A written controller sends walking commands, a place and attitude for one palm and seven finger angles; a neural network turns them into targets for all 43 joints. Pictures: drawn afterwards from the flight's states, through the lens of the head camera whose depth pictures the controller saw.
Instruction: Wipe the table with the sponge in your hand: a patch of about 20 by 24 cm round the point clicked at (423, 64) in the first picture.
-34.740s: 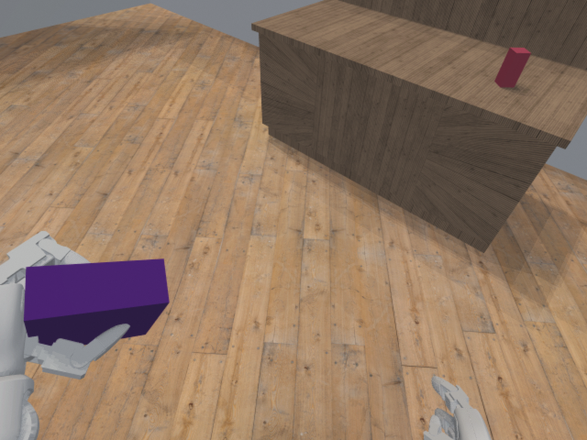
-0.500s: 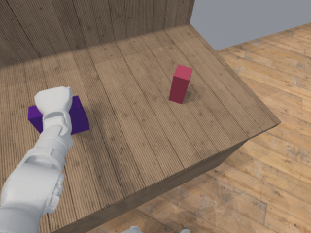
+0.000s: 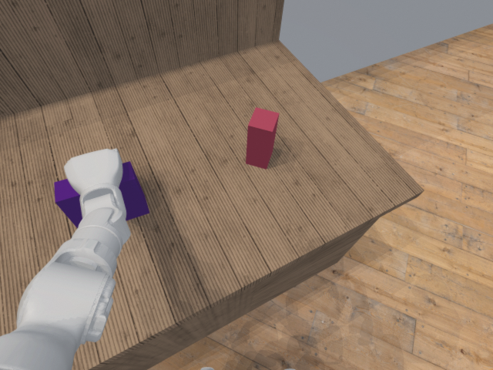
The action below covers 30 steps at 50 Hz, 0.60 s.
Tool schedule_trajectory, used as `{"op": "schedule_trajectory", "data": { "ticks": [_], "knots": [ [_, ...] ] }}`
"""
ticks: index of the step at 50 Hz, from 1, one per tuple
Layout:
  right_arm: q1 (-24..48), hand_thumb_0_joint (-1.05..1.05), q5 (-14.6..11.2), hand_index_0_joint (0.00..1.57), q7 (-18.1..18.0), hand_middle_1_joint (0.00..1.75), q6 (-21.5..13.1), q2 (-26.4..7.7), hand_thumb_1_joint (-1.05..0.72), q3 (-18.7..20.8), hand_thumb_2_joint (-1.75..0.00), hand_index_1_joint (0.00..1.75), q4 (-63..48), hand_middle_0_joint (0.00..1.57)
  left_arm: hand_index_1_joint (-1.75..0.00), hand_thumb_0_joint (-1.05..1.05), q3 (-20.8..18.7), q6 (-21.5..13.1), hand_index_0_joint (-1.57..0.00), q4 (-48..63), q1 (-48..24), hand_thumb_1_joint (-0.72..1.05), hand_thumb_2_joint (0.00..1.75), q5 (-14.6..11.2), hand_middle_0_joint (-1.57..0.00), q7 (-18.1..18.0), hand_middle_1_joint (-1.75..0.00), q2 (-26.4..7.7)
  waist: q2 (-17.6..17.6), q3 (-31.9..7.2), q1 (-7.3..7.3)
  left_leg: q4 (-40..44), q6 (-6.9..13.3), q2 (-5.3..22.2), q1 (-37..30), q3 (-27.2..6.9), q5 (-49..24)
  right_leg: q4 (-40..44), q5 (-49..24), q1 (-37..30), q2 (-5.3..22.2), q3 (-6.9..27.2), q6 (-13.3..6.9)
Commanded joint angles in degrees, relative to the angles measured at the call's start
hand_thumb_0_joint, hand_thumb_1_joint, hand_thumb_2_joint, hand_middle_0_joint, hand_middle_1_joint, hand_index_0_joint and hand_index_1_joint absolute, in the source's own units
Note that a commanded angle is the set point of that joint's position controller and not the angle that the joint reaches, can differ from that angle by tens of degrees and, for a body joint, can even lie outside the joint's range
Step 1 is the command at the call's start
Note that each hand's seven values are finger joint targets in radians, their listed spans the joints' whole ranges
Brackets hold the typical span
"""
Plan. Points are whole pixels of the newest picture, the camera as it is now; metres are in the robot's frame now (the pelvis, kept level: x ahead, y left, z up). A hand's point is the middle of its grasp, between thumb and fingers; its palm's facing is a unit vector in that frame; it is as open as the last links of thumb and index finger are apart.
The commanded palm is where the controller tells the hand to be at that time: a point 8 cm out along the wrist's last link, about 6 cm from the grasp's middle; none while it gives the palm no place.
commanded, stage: wipe back along the middle lane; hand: left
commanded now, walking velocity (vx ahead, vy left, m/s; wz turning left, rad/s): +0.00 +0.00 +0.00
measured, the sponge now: (109, 204) +0.42 +0.27 -0.06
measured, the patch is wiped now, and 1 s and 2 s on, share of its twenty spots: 0.40 0.70 0.75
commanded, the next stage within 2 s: slide across to the third lane in 1.54 s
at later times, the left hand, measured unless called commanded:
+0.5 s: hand (114, 207) +0.39 +0.24 -0.02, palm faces -0.10 +0.00 -1.00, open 9.3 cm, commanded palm +0.36 +0.22 +0.01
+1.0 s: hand (120, 227) +0.35 +0.22 -0.02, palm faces -0.07 -0.01 -1.00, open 9.3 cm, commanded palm +0.30 +0.19 +0.01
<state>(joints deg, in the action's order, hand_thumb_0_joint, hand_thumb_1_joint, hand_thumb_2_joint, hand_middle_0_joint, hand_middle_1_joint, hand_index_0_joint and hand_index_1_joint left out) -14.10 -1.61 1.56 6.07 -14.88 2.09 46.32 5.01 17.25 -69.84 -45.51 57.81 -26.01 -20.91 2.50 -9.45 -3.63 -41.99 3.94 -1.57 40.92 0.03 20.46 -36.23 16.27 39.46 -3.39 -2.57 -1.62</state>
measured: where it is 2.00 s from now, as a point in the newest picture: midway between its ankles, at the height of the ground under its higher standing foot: outside the picture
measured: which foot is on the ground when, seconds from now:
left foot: down 0.00-1.00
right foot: down 0.00-1.00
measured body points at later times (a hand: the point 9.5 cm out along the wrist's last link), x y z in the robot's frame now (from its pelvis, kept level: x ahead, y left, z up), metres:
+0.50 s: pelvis +0.00 -0.01 +0.00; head +0.06 +0.00 +0.45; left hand +0.39 +0.24 +0.03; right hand +0.11 -0.26 -0.13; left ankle -0.02 +0.07 -0.71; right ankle +0.00 -0.11 -0.71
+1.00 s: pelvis +0.00 +0.01 +0.01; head +0.03 +0.01 +0.46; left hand +0.35 +0.22 +0.03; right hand +0.16 -0.23 -0.11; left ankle -0.02 +0.07 -0.71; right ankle +0.00 -0.11 -0.71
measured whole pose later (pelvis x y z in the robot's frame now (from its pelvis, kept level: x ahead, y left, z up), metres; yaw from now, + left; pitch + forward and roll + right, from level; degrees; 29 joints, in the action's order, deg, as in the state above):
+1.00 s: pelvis +0.00 +0.01 +0.01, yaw +0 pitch +13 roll -2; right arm -7.0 -3.3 1.4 9.5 -12.6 1.6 42.5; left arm 15.1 26.9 -52.7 -28.0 56.3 -29.1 -9.2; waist 1.9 -10.3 1.7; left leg -37.8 4.4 -2.7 31.2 1.0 19.4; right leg -34.1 16.1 30.8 -2.3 -1.4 -1.1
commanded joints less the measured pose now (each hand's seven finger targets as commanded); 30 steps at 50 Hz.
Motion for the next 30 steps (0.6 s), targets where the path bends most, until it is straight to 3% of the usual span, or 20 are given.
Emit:
{"op": "schedule_trajectory", "data": {
  "ticks": [1,2,4,6,8,10,12,14,17,19,23,26,27,30],
  "knots": [
    [-2.57,0.00,-0.35,0.20,-0.10,0.30,-1.43,-8.63,-0.90,2.71,-0.90,0.30,-4.74,0.20,-1.60,0.00,-0.36,-0.53,-1.20,5.96,-13.02,0.10,1.30,0.17,-1.20,-0.73,-1.60,-5.12,-2.33,-21.22,-0.36,3.21,-1.79,1.92,-13.07,-2.13,-22.05,1.97,-21.68,-13.68,1.23,2.20,-1.73],
    [-2.12,0.00,-0.51,0.20,-0.04,0.30,-1.48,-8.38,-0.90,2.67,-0.90,0.30,-5.08,0.20,-1.60,0.00,0.19,-0.35,-1.20,5.77,-11.22,0.10,1.30,-0.26,-1.20,-0.74,-1.60,-4.00,-1.92,-20.70,-0.15,3.39,-1.66,1.74,-12.57,-1.72,-21.35,2.28,-21.82,-14.19,1.30,2.31,-1.66],
    [-1.74,0.00,-0.66,0.20,-0.01,0.30,-1.46,-8.66,-0.90,2.54,-0.90,0.30,-5.03,0.20,-1.60,0.00,-0.60,0.04,-1.20,4.99,-9.88,0.10,1.30,-0.56,-1.20,-0.83,-1.60,-4.95,-3.58,-18.82,-0.11,3.61,-1.39,1.64,-11.18,-1.57,-20.65,2.39,-22.65,-14.92,1.50,2.48,-1.60],
    [-1.19,0.00,-0.92,0.20,-0.03,0.30,-1.57,-8.41,-0.90,2.47,-0.90,0.30,-5.29,0.20,-1.60,0.00,1.03,0.54,-1.20,4.91,-9.27,0.10,1.30,-0.77,-1.20,-0.81,-1.60,-2.78,-4.52,-17.79,-0.41,4.09,-1.16,1.57,-10.57,-1.31,-18.62,2.89,-21.21,-14.54,1.58,2.51,-1.43],
    [-0.77,0.00,-1.04,0.20,-0.11,0.30,-1.61,-8.60,-0.90,2.41,-0.90,0.30,-4.97,0.20,-1.60,0.00,0.04,0.81,-1.20,4.17,-9.19,0.10,1.30,-0.51,-1.20,-0.93,-1.60,-4.07,-4.30,-16.58,-0.41,4.40,-1.21,1.58,-10.23,-1.40,-17.67,2.94,-20.12,-14.15,1.80,2.55,-1.51],
    [-0.65,0.00,-0.99,0.20,-0.01,0.30,-1.68,-8.35,-0.90,2.39,-0.90,0.30,-5.71,0.20,-1.60,0.00,-0.05,0.91,-1.20,4.55,-6.55,0.10,1.30,-0.71,-1.20,-0.91,-1.60,-3.72,-4.18,-17.90,0.71,4.31,-1.12,1.33,-10.29,-1.04,-18.25,2.69,-21.22,-15.37,1.76,2.57,-1.62],
    [-0.06,0.00,-1.06,0.20,-0.01,0.30,-1.55,-8.05,-0.90,2.33,-0.90,0.30,-6.23,0.20,-1.60,0.00,1.65,1.03,-1.20,5.05,-5.35,0.10,1.30,-0.74,-1.20,-0.79,-1.60,-1.34,-4.66,-17.42,0.49,4.21,-1.09,1.28,-10.21,-0.68,-18.02,2.82,-21.90,-15.39,1.83,2.80,-1.51],
    [0.42,0.00,-1.19,0.20,-0.02,0.30,-1.43,-7.98,-0.90,2.38,-0.90,0.30,-6.52,0.20,-1.60,0.00,1.33,1.02,-1.20,5.86,-4.42,0.10,1.30,-0.93,-1.20,-0.81,-1.60,-1.26,-3.84,-17.26,0.91,4.42,-1.17,1.29,-10.94,-0.93,-18.19,2.83,-20.81,-15.00,1.76,2.58,-1.69],
    [1.53,0.00,-1.32,0.20,-0.26,0.30,-1.25,-7.65,-0.90,2.35,-0.90,0.30,-6.90,0.20,-1.60,0.00,3.25,1.44,-1.20,6.46,-5.00,0.10,1.30,-0.89,-1.20,-1.04,-1.60,1.18,-5.74,-15.54,0.32,4.86,-1.20,1.44,-11.10,-1.10,-16.51,3.37,-18.61,-13.76,1.74,2.47,-1.55],
    [2.09,0.00,-1.31,0.20,-0.29,0.30,-1.13,-7.50,-0.90,2.33,-0.90,0.30,-7.20,0.20,-1.60,0.00,2.91,1.59,-1.20,7.74,-4.07,0.10,1.30,-1.14,-1.20,-1.20,-1.60,1.29,-4.10,-16.64,1.10,4.91,-1.39,1.45,-12.38,-1.18,-17.78,2.91,-18.97,-14.01,1.70,2.13,-1.78],
    [3.67,0.00,-1.42,0.20,-0.30,0.30,-0.74,-7.01,-0.90,2.43,-0.90,0.30,-7.81,0.20,-1.60,0.00,3.69,2.39,-1.20,9.16,-2.00,0.10,1.30,-1.53,-1.20,-1.55,-1.60,3.67,-5.22,-16.59,1.53,5.25,-1.65,1.55,-13.47,-1.31,-18.90,3.08,-19.59,-14.54,1.78,1.93,-1.84],
    [4.55,0.00,-1.46,0.20,-0.59,0.30,-0.38,-6.99,-0.90,2.20,-0.90,0.30,-7.96,0.20,-1.60,0.00,3.59,3.36,-1.20,9.10,-1.39,0.10,1.30,-1.36,-1.20,-1.88,-1.60,3.26,-5.79,-14.85,1.82,5.83,-1.79,1.46,-13.51,-1.41,-17.56,3.59,-17.63,-13.99,1.72,1.89,-1.94],
    [5.10,0.00,-1.46,0.20,-0.65,0.30,-0.24,-6.78,-0.90,2.11,-0.90,0.30,-8.20,0.20,-1.60,0.00,5.18,3.70,-1.20,9.57,-1.28,0.10,1.30,-1.36,-1.20,-1.77,-1.60,5.16,-4.97,-14.40,1.75,6.17,-1.94,1.47,-13.93,-1.43,-17.26,3.73,-16.76,-13.48,1.68,1.73,-1.99],
    [5.74,0.00,-1.43,0.20,-0.64,0.30,0.01,-6.71,-0.90,2.20,-0.90,0.30,-8.53,0.20,-1.60,0.00,3.66,4.26,-1.20,10.65,1.42,0.10,1.30,-1.67,-1.20,-2.01,-1.60,4.29,-4.84,-15.81,3.08,6.21,-2.19,1.49,-15.25,-1.57,-19.48,3.38,-18.10,-14.82,1.61,1.57,-2.31]
  ]
}}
